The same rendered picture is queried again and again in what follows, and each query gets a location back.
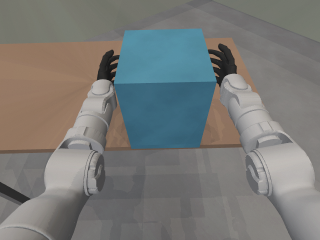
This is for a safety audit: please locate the left robot hand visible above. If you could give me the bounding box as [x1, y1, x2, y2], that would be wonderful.
[97, 49, 120, 85]

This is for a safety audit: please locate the robot left forearm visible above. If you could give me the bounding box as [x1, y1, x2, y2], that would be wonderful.
[44, 79, 117, 188]

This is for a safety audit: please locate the robot left upper arm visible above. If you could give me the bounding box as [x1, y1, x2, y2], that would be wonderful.
[0, 148, 106, 240]

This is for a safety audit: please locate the carton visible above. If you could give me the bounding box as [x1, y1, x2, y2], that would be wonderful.
[113, 28, 217, 149]

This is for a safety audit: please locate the table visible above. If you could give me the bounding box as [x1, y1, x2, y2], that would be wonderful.
[0, 37, 264, 205]

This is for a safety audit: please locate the right robot hand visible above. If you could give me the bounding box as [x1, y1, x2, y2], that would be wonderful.
[208, 43, 237, 87]

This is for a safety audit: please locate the robot right upper arm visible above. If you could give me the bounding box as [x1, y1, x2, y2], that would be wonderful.
[245, 142, 320, 240]

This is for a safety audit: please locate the robot right forearm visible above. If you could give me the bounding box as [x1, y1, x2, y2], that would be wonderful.
[219, 73, 315, 183]

